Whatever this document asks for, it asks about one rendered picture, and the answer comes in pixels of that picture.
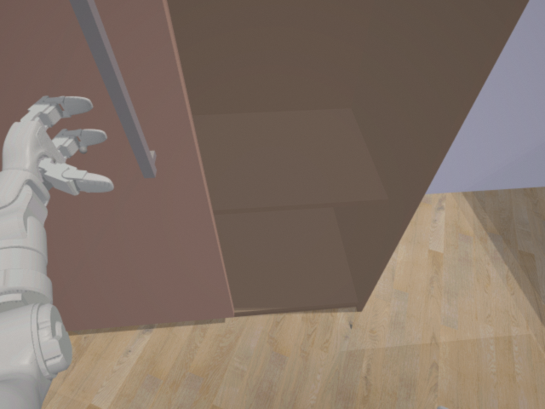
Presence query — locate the left robot upper arm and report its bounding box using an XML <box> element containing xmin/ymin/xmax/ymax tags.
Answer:
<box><xmin>0</xmin><ymin>302</ymin><xmax>72</xmax><ymax>409</ymax></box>

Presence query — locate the handle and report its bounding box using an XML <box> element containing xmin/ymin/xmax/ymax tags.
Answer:
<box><xmin>69</xmin><ymin>0</ymin><xmax>157</xmax><ymax>178</ymax></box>

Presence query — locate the left robot forearm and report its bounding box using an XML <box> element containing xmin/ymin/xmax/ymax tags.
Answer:
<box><xmin>0</xmin><ymin>170</ymin><xmax>53</xmax><ymax>313</ymax></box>

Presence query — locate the robot left hand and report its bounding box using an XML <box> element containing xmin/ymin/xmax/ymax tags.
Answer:
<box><xmin>2</xmin><ymin>95</ymin><xmax>114</xmax><ymax>196</ymax></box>

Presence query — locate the wardrobe door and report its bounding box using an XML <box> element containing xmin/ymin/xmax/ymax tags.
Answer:
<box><xmin>0</xmin><ymin>0</ymin><xmax>234</xmax><ymax>331</ymax></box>

